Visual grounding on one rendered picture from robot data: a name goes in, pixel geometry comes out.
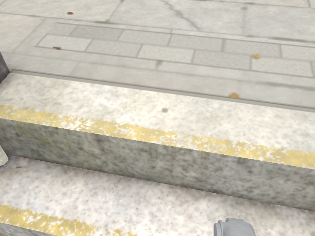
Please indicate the robot right thigh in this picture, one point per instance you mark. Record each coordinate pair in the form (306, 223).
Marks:
(233, 227)

